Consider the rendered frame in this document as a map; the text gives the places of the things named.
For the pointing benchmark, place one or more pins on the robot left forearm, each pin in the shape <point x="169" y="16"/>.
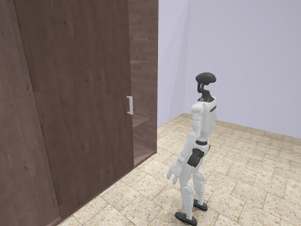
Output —
<point x="190" y="144"/>

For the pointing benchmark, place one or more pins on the handle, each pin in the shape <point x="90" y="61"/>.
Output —
<point x="131" y="105"/>

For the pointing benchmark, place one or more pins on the left robot upper arm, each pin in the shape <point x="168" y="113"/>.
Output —
<point x="197" y="110"/>

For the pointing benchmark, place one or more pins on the right robot thigh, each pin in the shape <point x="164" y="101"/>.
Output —
<point x="198" y="175"/>

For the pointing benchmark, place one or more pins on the wardrobe door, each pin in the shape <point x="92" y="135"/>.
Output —
<point x="27" y="193"/>
<point x="78" y="58"/>

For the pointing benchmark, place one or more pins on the left robot shin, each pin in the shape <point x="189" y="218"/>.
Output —
<point x="187" y="201"/>

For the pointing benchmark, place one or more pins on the robot left hand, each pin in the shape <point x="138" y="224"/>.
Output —
<point x="176" y="170"/>

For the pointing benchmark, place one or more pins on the right robot upper arm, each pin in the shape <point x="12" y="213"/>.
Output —
<point x="215" y="116"/>

